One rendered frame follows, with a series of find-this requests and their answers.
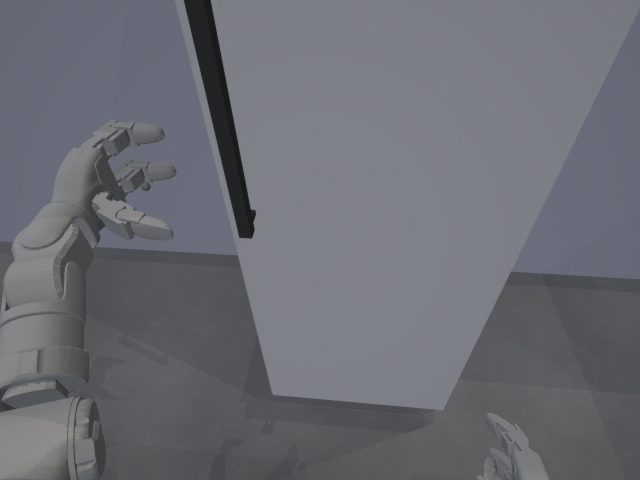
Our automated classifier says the left robot forearm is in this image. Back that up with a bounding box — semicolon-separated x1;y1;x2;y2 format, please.
0;202;100;412

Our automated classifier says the handle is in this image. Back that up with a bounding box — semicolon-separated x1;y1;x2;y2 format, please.
184;0;256;239

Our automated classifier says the right robot hand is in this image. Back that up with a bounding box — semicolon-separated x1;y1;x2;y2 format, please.
477;413;551;480

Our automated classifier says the fridge door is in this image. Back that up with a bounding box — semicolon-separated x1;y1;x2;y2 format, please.
175;0;640;410

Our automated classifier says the left robot upper arm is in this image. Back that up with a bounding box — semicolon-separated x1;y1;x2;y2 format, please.
0;396;106;480

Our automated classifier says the left robot hand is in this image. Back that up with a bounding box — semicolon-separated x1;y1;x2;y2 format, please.
51;120;177;241

